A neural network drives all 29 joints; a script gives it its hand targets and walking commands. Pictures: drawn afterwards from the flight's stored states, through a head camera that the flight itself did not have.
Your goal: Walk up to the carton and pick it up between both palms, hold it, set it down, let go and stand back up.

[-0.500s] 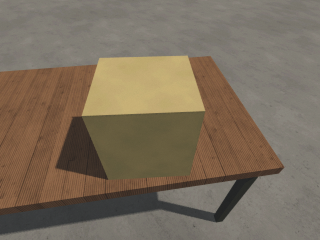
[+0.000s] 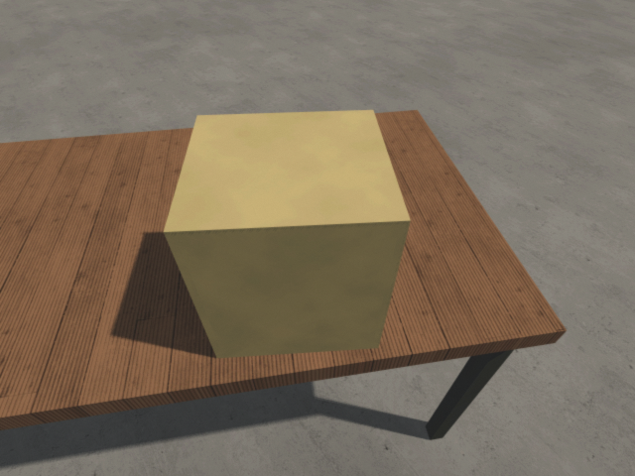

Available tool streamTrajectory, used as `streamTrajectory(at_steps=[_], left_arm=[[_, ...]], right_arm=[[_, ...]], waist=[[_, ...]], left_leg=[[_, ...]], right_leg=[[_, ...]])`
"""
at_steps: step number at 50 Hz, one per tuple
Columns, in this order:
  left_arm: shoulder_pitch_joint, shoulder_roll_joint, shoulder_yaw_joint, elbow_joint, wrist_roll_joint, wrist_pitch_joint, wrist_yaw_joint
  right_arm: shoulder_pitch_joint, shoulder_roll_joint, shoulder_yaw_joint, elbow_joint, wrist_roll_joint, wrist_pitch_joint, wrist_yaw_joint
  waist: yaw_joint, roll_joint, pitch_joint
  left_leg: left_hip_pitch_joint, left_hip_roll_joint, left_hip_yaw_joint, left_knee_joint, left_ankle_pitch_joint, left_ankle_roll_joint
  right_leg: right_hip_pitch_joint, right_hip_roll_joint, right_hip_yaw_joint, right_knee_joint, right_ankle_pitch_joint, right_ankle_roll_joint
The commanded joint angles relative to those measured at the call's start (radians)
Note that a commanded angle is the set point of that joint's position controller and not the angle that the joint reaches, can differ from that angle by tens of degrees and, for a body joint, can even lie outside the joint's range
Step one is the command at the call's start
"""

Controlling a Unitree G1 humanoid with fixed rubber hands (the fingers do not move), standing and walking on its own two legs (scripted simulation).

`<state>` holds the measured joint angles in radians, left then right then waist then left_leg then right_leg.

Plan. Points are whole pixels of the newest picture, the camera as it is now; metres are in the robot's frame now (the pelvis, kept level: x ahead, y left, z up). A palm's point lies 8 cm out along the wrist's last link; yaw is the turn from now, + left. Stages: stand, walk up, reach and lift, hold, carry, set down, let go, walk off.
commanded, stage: stand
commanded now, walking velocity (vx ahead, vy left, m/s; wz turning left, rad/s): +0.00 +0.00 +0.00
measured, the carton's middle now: (292, 238) +0.46 +0.06 +0.05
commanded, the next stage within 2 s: none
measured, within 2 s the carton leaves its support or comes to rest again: neither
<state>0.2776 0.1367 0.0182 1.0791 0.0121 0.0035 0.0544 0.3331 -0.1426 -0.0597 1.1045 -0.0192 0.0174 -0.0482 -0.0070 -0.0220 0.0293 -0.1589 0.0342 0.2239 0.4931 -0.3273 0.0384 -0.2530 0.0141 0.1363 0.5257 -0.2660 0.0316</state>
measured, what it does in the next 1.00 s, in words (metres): stands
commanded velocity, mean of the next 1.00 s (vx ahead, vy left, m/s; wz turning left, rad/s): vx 0.00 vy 0.00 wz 0.00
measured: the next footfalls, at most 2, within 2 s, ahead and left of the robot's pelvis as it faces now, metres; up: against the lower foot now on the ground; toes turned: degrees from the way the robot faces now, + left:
none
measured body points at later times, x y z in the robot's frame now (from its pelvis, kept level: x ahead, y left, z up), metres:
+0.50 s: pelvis +0.00 +0.01 +0.00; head +0.03 +0.01 +0.45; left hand +0.01 +0.22 -0.16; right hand -0.04 -0.22 -0.15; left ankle -0.03 +0.08 -0.74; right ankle +0.01 -0.14 -0.74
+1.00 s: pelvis +0.00 +0.00 +0.00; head +0.02 +0.00 +0.45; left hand +0.00 +0.22 -0.16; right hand -0.03 -0.23 -0.15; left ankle -0.03 +0.08 -0.74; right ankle +0.01 -0.14 -0.74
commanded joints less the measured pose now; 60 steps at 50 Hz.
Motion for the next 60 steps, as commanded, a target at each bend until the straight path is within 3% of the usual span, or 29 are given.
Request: streamTrajectory(at_steps=[1, 2, 5, 6, 7, 8, 10, 11, 12, 17, 19, 21, 24, 27, 29, 34, 35, 37, 38, 41, 42, 43, 45, 46, 47, 50, 53, 56, 60], left_arm=[[0.074, 0.119, 0.030, -0.008, 0.013, 0.007, -0.006], [0.077, 0.036, 0.006, -0.007, 0.010, 0.004, -0.008], [0.051, 0.039, -0.003, -0.022, 0.002, 0.002, -0.009], [0.056, 0.014, 0.005, -0.023, 0.007, 0.001, -0.014], [0.040, 0.035, -0.006, -0.009, 0.002, 0.003, -0.009], [0.078, 0.025, -0.006, 0.012, 0.003, 0.005, -0.009], [0.032, 0.112, 0.026, -0.010, 0.006, 0.007, 0.001], [0.054, 0.036, 0.007, -0.003, -0.004, 0.003, -0.005], [0.075, 0.075, 0.009, 0.000, -0.002, -0.004, -0.008], [0.069, 0.010, 0.005, 0.010, -0.002, 0.003, 0.003], [0.097, 0.067, 0.010, -0.011, 0.000, 0.001, 0.003], [0.045, 0.045, 0.010, -0.016, 0.007, 0.009, -0.006], [0.090, -0.014, -0.014, 0.008, 0.003, 0.009, 0.000], [0.061, 0.089, 0.014, -0.003, 0.005, -0.007, 0.006], [0.048, 0.072, 0.017, -0.022, 0.005, -0.005, -0.006], [0.014, 0.083, 0.025, -0.023, -0.002, -0.010, 0.005], [0.091, 0.089, 0.022, -0.006, 0.000, -0.010, 0.005], [0.043, 0.008, -0.002, -0.013, 0.008, 0.003, 0.015], [0.018, 0.053, 0.016, -0.030, 0.006, 0.002, 0.009], [0.087, 0.045, 0.005, 0.004, -0.003, 0.006, 0.011], [0.046, 0.046, 0.012, 0.013, 0.018, 0.011, 0.009], [0.089, 0.003, -0.001, 0.006, 0.003, 0.006, 0.002], [0.073, 0.113, 0.024, 0.011, 0.003, 0.001, 0.001], [-0.007, 0.061, 0.016, -0.012, 0.008, 0.003, 0.003], [0.041, 0.014, 0.000, -0.016, -0.012, -0.005, -0.010], [-0.016, 0.103, 0.029, -0.026, 0.003, -0.002, -0.009], [0.097, 0.032, -0.003, 0.026, -0.005, -0.006, -0.001], [0.073, 0.112, 0.027, 0.009, -0.004, -0.005, 0.012], [0.088, 0.062, 0.010, 0.004, 0.002, -0.005, -0.004]], right_arm=[[0.094, -0.081, -0.014, -0.011, -0.004, -0.006, 0.004], [0.064, -0.134, -0.022, -0.020, -0.004, -0.001, 0.003], [0.095, -0.121, -0.021, -0.022, -0.001, -0.001, -0.003], [0.075, -0.087, -0.015, -0.018, -0.007, 0.001, -0.006], [0.084, -0.065, -0.009, -0.021, 0.001, -0.001, -0.001], [0.105, -0.082, -0.013, -0.009, -0.003, -0.011, 0.000], [0.088, -0.017, 0.007, -0.020, 0.010, -0.010, 0.000], [0.104, -0.052, -0.001, -0.014, 0.004, -0.011, -0.004], [0.124, -0.074, -0.006, -0.007, 0.009, -0.004, 0.006], [0.121, -0.095, -0.009, -0.014, -0.007, -0.012, -0.009], [0.095, -0.084, -0.003, -0.014, 0.000, -0.011, -0.014], [0.141, -0.076, -0.010, 0.002, -0.012, -0.010, -0.015], [0.075, -0.071, -0.001, -0.029, -0.002, -0.012, -0.004], [0.082, -0.079, -0.004, -0.027, -0.006, -0.009, -0.007], [0.109, -0.083, -0.006, -0.026, -0.003, -0.013, -0.010], [0.114, -0.068, -0.010, -0.032, 0.010, -0.014, -0.007], [0.130, -0.107, -0.013, -0.024, 0.007, -0.012, -0.012], [0.101, -0.106, -0.021, -0.023, -0.010, 0.005, -0.019], [0.105, -0.053, -0.009, -0.031, 0.007, 0.008, -0.013], [0.080, -0.106, -0.008, -0.037, 0.000, 0.004, -0.005], [0.082, -0.104, -0.013, -0.016, -0.004, 0.006, -0.001], [0.078, -0.092, -0.008, -0.018, -0.010, 0.010, -0.007], [0.083, -0.090, -0.003, -0.026, -0.009, -0.003, -0.002], [0.156, -0.056, 0.000, -0.005, 0.010, -0.003, 0.000], [0.116, -0.053, -0.005, -0.015, 0.004, -0.009, -0.003], [0.083, -0.057, 0.010, -0.041, 0.005, -0.013, 0.003], [0.069, -0.094, -0.011, -0.029, -0.018, -0.009, -0.004], [0.132, -0.114, -0.004, -0.008, -0.002, -0.005, -0.008], [0.112, -0.093, -0.004, -0.024, -0.008, -0.012, 0.000]], waist=[[-0.009, 0.029, 0.010], [0.018, 0.059, 0.048], [-0.003, -0.053, 0.097], [0.022, -0.045, 0.064], [-0.021, -0.013, 0.108], [-0.003, 0.050, 0.065], [-0.022, 0.011, 0.055], [-0.018, 0.086, 0.017], [-0.027, 0.013, 0.004], [-0.014, -0.019, 0.083], [0.025, 0.069, 0.060], [-0.031, 0.028, 0.019], [0.009, 0.028, 0.002], [0.001, -0.034, -0.005], [-0.007, 0.060, -0.002], [-0.024, -0.030, 0.017], [0.012, 0.039, -0.022], [-0.013, 0.060, 0.030], [0.000, -0.015, 0.068], [0.015, -0.023, 0.073], [-0.025, -0.024, 0.062], [0.027, 0.041, 0.060], [0.002, 0.008, 0.078], [-0.054, -0.066, 0.094], [0.004, -0.007, 0.036], [-0.022, -0.010, -0.004], [0.007, 0.085, 0.009], [-0.012, -0.048, 0.040], [0.001, -0.003, -0.032]], left_leg=[[0.024, 0.188, -0.180, -0.166, 0.049, 0.056], [-0.023, 0.157, -0.133, -0.180, 0.041, 0.032], [-0.060, 0.135, -0.138, -0.169, 0.004, 0.027], [-0.053, 0.129, -0.144, -0.146, 0.006, 0.027], [-0.038, 0.106, -0.107, -0.141, 0.027, 0.010], [0.003, 0.086, -0.109, -0.126, 0.037, 0.005], [0.055, 0.119, -0.128, -0.133, 0.104, 0.021], [0.083, 0.097, -0.125, -0.138, 0.085, 0.017], [0.061, 0.096, -0.118, -0.122, 0.060, 0.013], [0.003, 0.154, -0.150, -0.178, 0.073, 0.034], [0.019, 0.127, -0.124, -0.165, 0.155, 0.038], [0.047, 0.154, -0.155, -0.165, 0.031, 0.038], [0.060, 0.115, -0.117, -0.143, 0.147, 0.027], [0.096, 0.125, -0.118, -0.088, 0.296, 0.041], [0.065, 0.088, -0.080, -0.068, 0.248, 0.022], [0.065, 0.138, -0.102, -0.071, 0.355, 0.038], [0.107, 0.133, -0.102, -0.072, 0.350, 0.040], [0.023, 0.113, -0.109, -0.092, 0.180, 0.026], [-0.003, 0.131, -0.110, -0.111, 0.137, 0.028], [-0.052, 0.141, -0.143, -0.158, -0.015, 0.035], [-0.028, 0.119, -0.122, -0.151, -0.047, 0.014], [-0.019, 0.088, -0.113, -0.138, -0.051, 0.017], [0.021, 0.104, -0.129, -0.137, -0.004, 0.017], [0.010, 0.108, -0.118, -0.130, 0.012, 0.017], [0.045, 0.112, -0.159, -0.135, 0.048, 0.030], [0.069, 0.139, -0.122, -0.153, 0.060, 0.028], [0.077, 0.116, -0.114, -0.155, 0.079, 0.026], [0.068, 0.127, -0.105, -0.124, 0.087, 0.032], [0.072, 0.115, -0.116, -0.085, 0.162, 0.031]], right_leg=[[-0.047, -0.019, -0.046, 0.004, 0.172, -0.047], [-0.027, -0.038, -0.025, -0.011, 0.130, -0.041], [-0.049, -0.054, 0.017, -0.058, 0.239, -0.048], [-0.013, -0.046, 0.014, -0.057, 0.197, -0.048], [-0.066, -0.066, 0.027, -0.072, 0.281, -0.046], [-0.058, -0.074, 0.043, -0.080, 0.253, -0.052], [-0.097, -0.064, 0.014, -0.084, 0.305, -0.063], [-0.062, -0.055, 0.012, -0.092, 0.227, -0.050], [-0.060, -0.058, 0.021, -0.101, 0.197, -0.043], [-0.082, -0.037, -0.015, -0.050, 0.238, -0.033], [-0.074, -0.042, -0.006, -0.051, 0.221, -0.037], [-0.067, -0.041, -0.015, -0.021, 0.189, -0.035], [-0.067, -0.051, -0.011, -0.053, 0.244, -0.032], [-0.065, -0.061, 0.003, -0.026, 0.394, -0.038], [-0.042, -0.063, 0.014, -0.030, 0.381, -0.045], [-0.056, -0.058, -0.026, 0.015, 0.400, -0.056], [-0.071, -0.049, -0.020, 0.008, 0.346, -0.056], [-0.068, -0.059, 0.021, -0.014, 0.297, -0.059], [-0.059, -0.062, -0.013, -0.021, 0.346, -0.051], [-0.025, -0.045, 0.003, -0.051, 0.228, -0.046], [-0.029, -0.054, 0.006, -0.085, 0.226, -0.041], [-0.054, -0.047, 0.036, -0.088, 0.148, -0.049], [-0.103, -0.056, 0.027, -0.090, 0.197, -0.050], [-0.096, -0.068, 0.047, -0.100, 0.250, -0.049], [-0.101, -0.054, 0.030, -0.079, 0.206, -0.059], [-0.085, -0.043, 0.005, -0.055, 0.257, -0.058], [-0.075, -0.038, -0.004, -0.081, 0.194, -0.039], [-0.093, -0.053, 0.024, -0.088, 0.257, -0.045], [-0.032, -0.059, 0.038, -0.077, 0.293, -0.060]])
